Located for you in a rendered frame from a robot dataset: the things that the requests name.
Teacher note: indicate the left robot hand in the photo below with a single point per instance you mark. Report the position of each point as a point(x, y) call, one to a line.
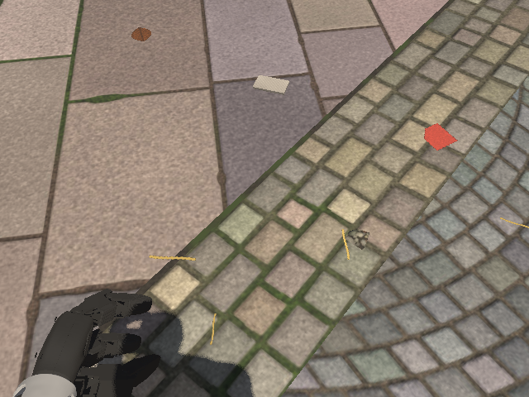
point(72, 346)

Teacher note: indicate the left robot forearm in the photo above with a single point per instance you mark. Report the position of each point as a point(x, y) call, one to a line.
point(46, 385)

